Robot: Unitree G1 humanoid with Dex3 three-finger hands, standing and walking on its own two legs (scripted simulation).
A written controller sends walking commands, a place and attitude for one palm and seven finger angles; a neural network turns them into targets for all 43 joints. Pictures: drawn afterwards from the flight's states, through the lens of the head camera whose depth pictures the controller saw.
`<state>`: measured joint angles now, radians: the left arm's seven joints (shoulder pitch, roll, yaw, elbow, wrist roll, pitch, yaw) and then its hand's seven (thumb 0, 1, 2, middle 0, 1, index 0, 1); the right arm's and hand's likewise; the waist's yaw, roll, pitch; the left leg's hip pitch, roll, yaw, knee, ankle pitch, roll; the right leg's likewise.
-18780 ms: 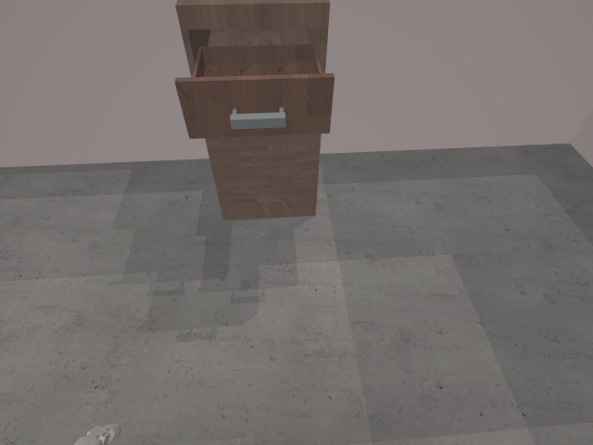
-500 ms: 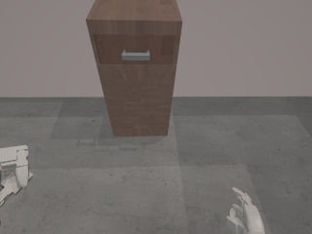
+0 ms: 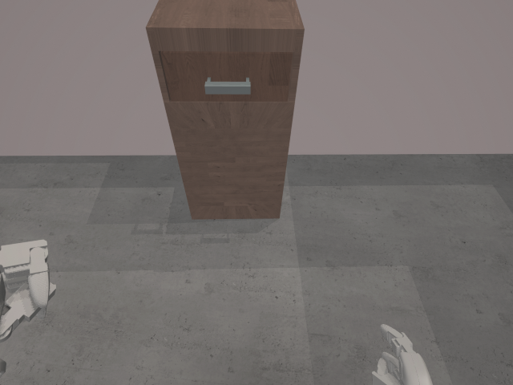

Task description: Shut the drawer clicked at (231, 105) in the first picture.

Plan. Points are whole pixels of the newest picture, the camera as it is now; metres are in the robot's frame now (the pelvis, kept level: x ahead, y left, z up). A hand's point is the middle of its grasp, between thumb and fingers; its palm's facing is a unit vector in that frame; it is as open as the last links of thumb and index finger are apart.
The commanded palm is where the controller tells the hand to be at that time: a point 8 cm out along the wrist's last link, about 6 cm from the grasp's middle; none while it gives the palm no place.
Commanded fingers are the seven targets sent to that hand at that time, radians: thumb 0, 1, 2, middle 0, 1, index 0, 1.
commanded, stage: let the arm hang, fingers relaxed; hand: left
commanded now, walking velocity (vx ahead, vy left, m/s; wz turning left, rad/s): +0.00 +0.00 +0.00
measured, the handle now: (228, 84) +0.91 +0.14 -0.03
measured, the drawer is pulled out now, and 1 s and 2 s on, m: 0.00 0.00 0.00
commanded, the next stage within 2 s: look to check the result in 1.12 s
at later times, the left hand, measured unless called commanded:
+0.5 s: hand out of the picture +0.00 +0.21 -0.18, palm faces +0.01 -0.97 -0.24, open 4.3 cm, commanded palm none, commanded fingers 0.00 0.90 0.90 -0.40 -0.52 -0.40 -0.52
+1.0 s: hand out of the picture +0.08 +0.22 -0.16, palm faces +0.01 -0.96 -0.29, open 7.3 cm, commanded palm none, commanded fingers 0.00 0.90 0.90 -0.20 -0.30 -0.20 -0.30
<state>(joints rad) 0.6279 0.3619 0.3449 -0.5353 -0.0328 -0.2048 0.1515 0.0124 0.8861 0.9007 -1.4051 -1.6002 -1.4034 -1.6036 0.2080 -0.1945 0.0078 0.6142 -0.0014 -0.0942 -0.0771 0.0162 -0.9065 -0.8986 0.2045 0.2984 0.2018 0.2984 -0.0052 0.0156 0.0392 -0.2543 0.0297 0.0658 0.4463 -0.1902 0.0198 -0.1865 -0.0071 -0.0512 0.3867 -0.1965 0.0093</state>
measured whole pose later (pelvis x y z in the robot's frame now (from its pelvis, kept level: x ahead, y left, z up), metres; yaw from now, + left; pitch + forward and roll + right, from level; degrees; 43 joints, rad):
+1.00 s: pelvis +0.01 +0.00 +0.00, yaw +1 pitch -1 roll +0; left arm 0.12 0.26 0.01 1.11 0.01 -0.01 0.01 0.00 0.90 0.90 -0.21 -0.31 -0.21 -0.31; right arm 0.15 -0.27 -0.01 1.12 -0.01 0.00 -0.01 0.01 -0.91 -0.90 0.20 0.30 0.20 0.30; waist -0.01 0.02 0.04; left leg -0.18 0.00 0.06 0.36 -0.16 0.02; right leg -0.14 -0.03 -0.06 0.37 -0.21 0.01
